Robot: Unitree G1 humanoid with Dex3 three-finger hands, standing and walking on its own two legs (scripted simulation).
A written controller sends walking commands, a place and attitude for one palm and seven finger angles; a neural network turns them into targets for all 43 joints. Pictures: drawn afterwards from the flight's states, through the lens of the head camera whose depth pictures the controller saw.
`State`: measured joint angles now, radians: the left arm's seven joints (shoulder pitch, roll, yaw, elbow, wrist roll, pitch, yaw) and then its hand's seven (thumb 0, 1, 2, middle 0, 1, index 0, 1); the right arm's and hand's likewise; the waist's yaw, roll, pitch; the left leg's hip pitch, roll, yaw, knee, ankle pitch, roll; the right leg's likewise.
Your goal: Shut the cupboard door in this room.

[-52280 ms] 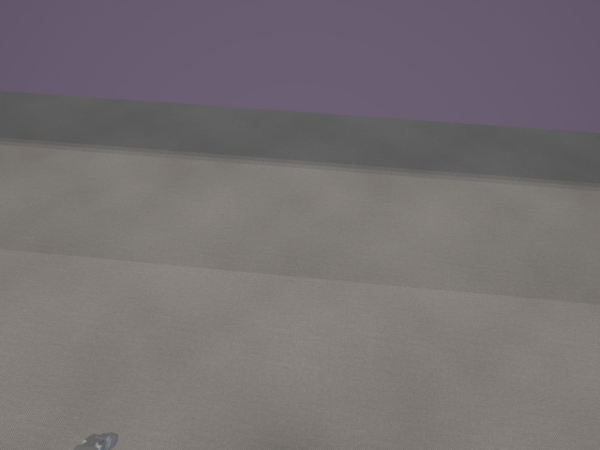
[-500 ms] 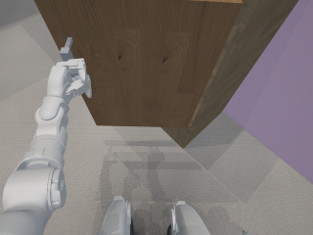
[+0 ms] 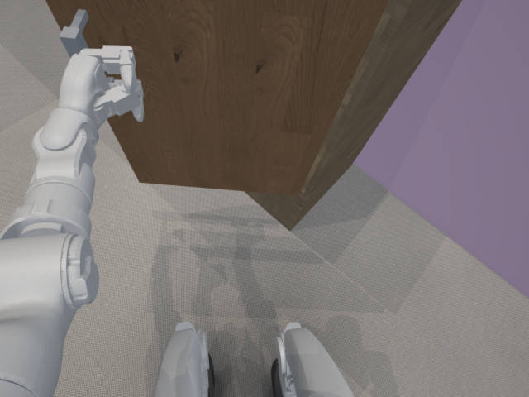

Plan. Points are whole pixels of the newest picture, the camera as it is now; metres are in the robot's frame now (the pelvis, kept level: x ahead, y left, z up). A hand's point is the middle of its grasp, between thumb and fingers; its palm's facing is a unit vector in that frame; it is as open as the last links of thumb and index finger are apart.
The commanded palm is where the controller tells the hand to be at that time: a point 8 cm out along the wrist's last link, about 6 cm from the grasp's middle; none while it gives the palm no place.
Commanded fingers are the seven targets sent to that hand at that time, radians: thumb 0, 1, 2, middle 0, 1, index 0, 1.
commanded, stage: push the door shut along its arc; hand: left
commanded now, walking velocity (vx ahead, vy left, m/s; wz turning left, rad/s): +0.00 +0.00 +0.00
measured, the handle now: (93, 64) +0.59 +0.21 +0.08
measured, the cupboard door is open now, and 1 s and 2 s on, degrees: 40 29 29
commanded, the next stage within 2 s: pull the fist back off the door in 0.60 s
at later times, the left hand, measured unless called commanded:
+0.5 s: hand (159, 65) +0.58 +0.11 +0.09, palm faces -0.29 -0.96 -0.04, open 3.0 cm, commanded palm +0.60 +0.13 +0.08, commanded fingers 0.00 0.90 0.90 -1.30 -1.50 -1.30 -1.50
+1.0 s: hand (179, 60) +0.61 +0.09 +0.07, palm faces +0.08 -1.00 -0.04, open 3.1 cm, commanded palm +0.58 +0.11 +0.08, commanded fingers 0.00 0.90 0.90 -1.30 -1.50 -1.30 -1.50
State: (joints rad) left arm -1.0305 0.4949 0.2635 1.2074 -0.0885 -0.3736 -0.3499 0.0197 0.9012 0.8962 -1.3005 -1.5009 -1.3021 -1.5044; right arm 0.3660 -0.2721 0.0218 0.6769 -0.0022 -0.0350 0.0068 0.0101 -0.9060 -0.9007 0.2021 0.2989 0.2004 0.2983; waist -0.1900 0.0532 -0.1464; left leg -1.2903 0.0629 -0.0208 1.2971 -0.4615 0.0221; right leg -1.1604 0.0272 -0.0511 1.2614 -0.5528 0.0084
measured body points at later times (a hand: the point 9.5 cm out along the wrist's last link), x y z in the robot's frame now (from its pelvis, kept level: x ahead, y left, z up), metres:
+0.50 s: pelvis +0.00 +0.00 -0.02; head +0.18 +0.02 +0.39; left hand +0.59 +0.17 +0.09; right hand -0.03 -0.26 -0.12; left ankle +0.07 +0.11 -0.61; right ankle +0.02 -0.13 -0.61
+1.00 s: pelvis +0.01 -0.01 -0.01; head +0.20 +0.01 +0.40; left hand +0.60 +0.14 +0.07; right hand -0.04 -0.24 -0.12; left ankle +0.07 +0.11 -0.61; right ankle +0.02 -0.13 -0.61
